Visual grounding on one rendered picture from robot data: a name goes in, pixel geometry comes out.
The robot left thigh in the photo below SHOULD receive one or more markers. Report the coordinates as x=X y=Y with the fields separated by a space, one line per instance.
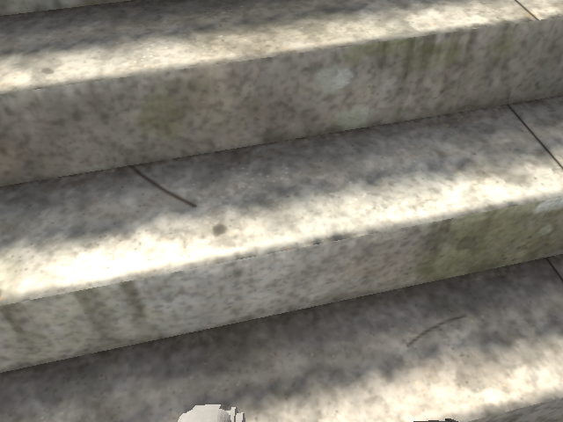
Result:
x=213 y=413

